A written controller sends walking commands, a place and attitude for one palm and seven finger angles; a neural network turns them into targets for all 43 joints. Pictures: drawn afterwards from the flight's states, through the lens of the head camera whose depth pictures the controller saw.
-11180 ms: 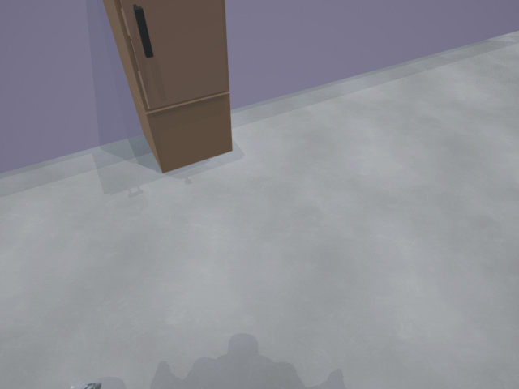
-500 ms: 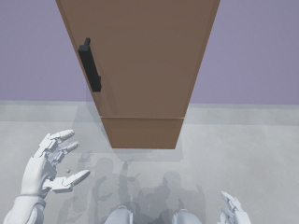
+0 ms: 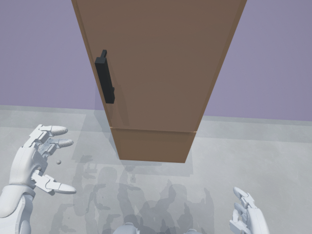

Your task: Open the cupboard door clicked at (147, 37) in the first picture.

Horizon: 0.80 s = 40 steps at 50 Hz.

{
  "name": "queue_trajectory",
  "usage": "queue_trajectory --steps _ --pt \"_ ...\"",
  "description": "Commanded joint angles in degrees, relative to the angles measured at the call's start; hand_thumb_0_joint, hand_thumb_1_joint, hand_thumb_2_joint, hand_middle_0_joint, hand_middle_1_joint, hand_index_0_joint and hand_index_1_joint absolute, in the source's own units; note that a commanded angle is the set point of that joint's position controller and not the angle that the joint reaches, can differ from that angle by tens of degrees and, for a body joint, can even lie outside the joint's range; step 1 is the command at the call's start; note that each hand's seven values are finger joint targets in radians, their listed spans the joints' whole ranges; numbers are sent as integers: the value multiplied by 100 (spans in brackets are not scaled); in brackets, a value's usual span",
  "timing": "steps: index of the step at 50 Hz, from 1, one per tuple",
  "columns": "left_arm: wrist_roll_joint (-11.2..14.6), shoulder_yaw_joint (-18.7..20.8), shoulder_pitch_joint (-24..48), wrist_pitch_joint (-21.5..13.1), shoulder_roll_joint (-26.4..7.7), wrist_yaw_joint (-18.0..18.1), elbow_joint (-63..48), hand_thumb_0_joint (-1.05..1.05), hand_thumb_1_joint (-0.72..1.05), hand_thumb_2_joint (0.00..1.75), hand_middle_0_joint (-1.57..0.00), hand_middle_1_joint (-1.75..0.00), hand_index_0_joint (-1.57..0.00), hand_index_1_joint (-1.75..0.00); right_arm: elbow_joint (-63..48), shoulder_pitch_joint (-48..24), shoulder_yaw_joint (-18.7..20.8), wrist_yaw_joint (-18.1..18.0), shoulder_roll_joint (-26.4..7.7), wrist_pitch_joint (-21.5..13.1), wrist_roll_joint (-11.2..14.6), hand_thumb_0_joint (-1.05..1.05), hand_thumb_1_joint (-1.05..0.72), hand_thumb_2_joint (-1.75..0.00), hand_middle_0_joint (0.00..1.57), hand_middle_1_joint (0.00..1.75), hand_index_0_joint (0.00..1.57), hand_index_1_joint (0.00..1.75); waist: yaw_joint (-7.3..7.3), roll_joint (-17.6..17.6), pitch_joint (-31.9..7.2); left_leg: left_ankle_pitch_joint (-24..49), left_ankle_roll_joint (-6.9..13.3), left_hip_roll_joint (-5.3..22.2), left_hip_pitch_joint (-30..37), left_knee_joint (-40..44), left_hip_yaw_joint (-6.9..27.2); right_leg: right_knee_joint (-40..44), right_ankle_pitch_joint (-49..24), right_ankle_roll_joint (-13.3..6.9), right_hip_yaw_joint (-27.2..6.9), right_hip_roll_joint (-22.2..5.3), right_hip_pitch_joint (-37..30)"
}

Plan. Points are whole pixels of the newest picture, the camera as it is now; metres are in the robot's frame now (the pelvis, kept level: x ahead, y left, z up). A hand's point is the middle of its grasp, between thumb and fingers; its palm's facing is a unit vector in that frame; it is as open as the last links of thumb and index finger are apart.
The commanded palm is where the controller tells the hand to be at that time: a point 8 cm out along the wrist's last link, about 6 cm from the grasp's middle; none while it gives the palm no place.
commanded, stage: raise the hand with hooked fingers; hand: left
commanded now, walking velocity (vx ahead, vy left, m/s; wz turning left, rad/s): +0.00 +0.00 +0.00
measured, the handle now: (107, 77) +0.56 +0.20 +0.05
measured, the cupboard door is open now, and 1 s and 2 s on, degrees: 0 0 0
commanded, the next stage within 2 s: move the hooked fingers beside the handle in 0.76 s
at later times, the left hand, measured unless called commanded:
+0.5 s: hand (53, 143) +0.30 +0.27 +0.07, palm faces +0.03 -1.00 -0.04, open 14.0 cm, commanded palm +0.27 +0.31 +0.07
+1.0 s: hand (52, 143) +0.30 +0.27 +0.07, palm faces +0.05 -1.00 -0.02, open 14.0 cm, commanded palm +0.28 +0.31 +0.07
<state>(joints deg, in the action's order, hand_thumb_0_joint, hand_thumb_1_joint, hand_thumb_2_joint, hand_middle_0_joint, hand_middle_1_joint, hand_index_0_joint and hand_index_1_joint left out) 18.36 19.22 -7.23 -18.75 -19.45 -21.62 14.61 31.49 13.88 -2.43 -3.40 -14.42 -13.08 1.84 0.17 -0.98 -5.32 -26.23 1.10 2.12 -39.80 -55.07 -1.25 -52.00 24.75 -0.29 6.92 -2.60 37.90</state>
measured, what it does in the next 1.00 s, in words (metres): stands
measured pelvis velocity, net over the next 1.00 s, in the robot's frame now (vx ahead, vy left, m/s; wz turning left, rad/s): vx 0.00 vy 0.00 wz -0.01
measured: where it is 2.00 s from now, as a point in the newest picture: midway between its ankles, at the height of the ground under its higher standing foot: outside the picture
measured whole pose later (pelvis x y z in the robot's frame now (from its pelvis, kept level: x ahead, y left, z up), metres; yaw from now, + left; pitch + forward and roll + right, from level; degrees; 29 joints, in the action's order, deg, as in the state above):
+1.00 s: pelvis +0.00 +0.00 +0.01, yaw +0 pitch +10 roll -2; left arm 19.2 24.9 6.8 -18.8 -23.1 -28.2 31.4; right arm 33.0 15.5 -2.7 -4.5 -15.8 -10.7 2.1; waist -0.2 -0.8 -4.1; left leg -24.2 0.8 2.2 -37.3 -51.4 -1.7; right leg -48.9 22.9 -0.6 6.4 -2.2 35.9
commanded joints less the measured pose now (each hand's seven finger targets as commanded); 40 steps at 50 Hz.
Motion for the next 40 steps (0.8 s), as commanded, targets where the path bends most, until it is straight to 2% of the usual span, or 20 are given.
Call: queue_trajectory --steps 1,5,6,8,9,10,11,13,15,17,20,22,26,29,30,32,35,36,40 --pt "189 682 1225 -273 -1297 -217 -903 0 -50 30 -30 -120 -30 -120 -657 38 377 -135 -959 -214 18 0 -90 -90 20 30 20 30 -62 -354 -1238 1864 -50 -181 966 921 313 621 -1537 -127 -277 380 -728" --pt "213 826 1561 -244 -1466 -374 -696 0 -50 30 -30 -120 -30 -120 -609 48 372 -150 -957 -204 26 0 -90 -90 20 30 20 30 -47 -423 -1420 1902 -55 -180 1103 999 312 697 -1541 -117 -286 352 -819" --pt "215 886 1638 -214 -1594 -410 -557 0 -50 30 -30 -120 -30 -120 -607 72 356 -156 -993 -188 14 0 -90 -90 20 30 20 30 -55 -308 -1343 1952 -49 -170 1084 992 337 691 -1579 -143 -283 384 -834" --pt "229 960 1768 -188 -1662 -495 -421 0 -50 30 -30 -120 -30 -120 -575 101 363 -161 -990 -163 29 0 -90 -90 20 30 20 30 -73 -424 -1405 1918 -45 -184 1148 1031 286 762 -1591 -118 -314 362 -854" --pt "250 956 1798 -174 -1637 -523 -304 0 -50 30 -30 -120 -30 -120 -571 94 362 -171 -985 -157 39 0 -90 -90 20 30 20 30 -73 -329 -1308 1941 -45 -172 1138 1062 294 786 -1613 -119 -302 364 -856" --pt "250 1029 1871 -182 -1731 -543 -303 0 -50 30 -30 -120 -30 -120 -565 99 369 -173 -999 -157 30 0 -90 -90 20 30 20 30 -40 -439 -1385 1983 -53 -174 1171 1087 299 788 -1627 -124 -306 349 -898" --pt "254 1102 1964 -164 -1856 -571 -224 0 -50 30 -30 -120 -30 -120 -575 131 365 -176 -1018 -143 21 0 -90 -90 20 30 20 30 -38 -396 -1380 2070 -45 -172 1195 1078 301 783 -1692 -147 -311 373 -935" --pt "252 1146 2124 -153 -1905 -624 -62 0 -50 30 -30 -120 -30 -120 -566 144 361 -177 -1008 -117 36 0 -90 -90 20 30 20 30 -42 -485 -1359 2026 -52 -171 1245 1153 287 838 -1659 -137 -312 360 -933" --pt "289 1041 1863 -127 -1701 -672 150 0 -50 30 -30 -120 -30 -120 -604 163 382 -163 -1014 -107 44 0 -90 -90 20 30 20 30 -13 -238 -1321 1986 -35 -179 1184 1181 267 880 -1649 -124 -308 355 -978" --pt "320 1050 1856 -141 -1723 -726 115 0 -50 30 -30 -120 -30 -120 -640 178 393 -132 -1027 -95 34 0 -90 -90 20 30 20 30 13 -289 -1420 2074 -29 -190 1222 1176 243 877 -1754 -130 -328 361 -1056" --pt "280 1029 1863 -173 -1716 -684 105 0 -50 30 -30 -120 -30 -120 -649 186 416 -107 -1036 -65 40 0 -90 -90 20 30 20 30 -12 -275 -1273 1994 -19 -187 1149 1200 233 904 -1693 -128 -331 351 -992" --pt "259 1133 1938 -210 -1846 -637 70 0 -50 30 -30 -120 -30 -120 -667 197 411 -94 -1039 -42 23 0 -90 -90 20 30 20 30 6 -392 -1293 1935 -18 -203 1119 1193 215 905 -1642 -139 -373 356 -1016" --pt "261 1208 2054 -351 -1925 -541 -26 0 -50 30 -30 -120 -30 -120 -692 171 406 -105 -1030 -9 7 0 -90 -90 20 30 20 30 -5 -346 -1261 1677 -2 -212 1063 1217 200 943 -1400 -141 -419 361 -1034" --pt "261 1168 2054 -412 -1841 -545 -10 0 -50 30 -30 -120 -30 -120 -659 164 404 -133 -993 -6 24 0 -90 -90 20 30 20 30 -39 -364 -1319 1587 5 -209 1113 1226 171 988 -1362 -111 -454 347 -1039" --pt "241 1101 2072 -425 -1796 -547 -25 0 -50 30 -30 -120 -30 -120 -646 142 397 -140 -985 -14 33 0 -90 -90 20 30 20 30 -37 -497 -1282 1575 -5 -206 1114 1245 182 979 -1331 -121 -441 343 -1001" --pt "252 1147 2148 -421 -1869 -571 -22 0 -50 30 -30 -120 -30 -120 -642 150 390 -151 -995 -10 20 0 -90 -90 20 30 20 30 -54 -330 -1311 1584 11 -205 1083 1222 186 988 -1380 -116 -471 346 -1084" --pt "251 1087 2108 -381 -1796 -599 50 0 -50 30 -30 -120 -30 -120 -631 127 386 -163 -987 -16 35 0 -90 -90 20 30 20 30 -59 -430 -1242 1528 1 -203 1096 1242 181 997 -1334 -104 -443 338 -985" --pt "293 1111 2117 -366 -1816 -625 97 0 -50 30 -30 -120 -30 -120 -642 136 378 -169 -1001 -15 19 0 -90 -90 20 30 20 30 -52 -306 -1225 1575 7 -208 1051 1210 195 983 -1378 -124 -457 356 -1054" --pt "276 1064 2078 -337 -1745 -652 156 0 -50 30 -30 -120 -30 -120 -644 108 380 -166 -987 -28 42 0 -90 -90 20 30 20 30 -47 -306 -1229 1529 1 -203 1070 1240 203 992 -1344 -106 -435 339 -992"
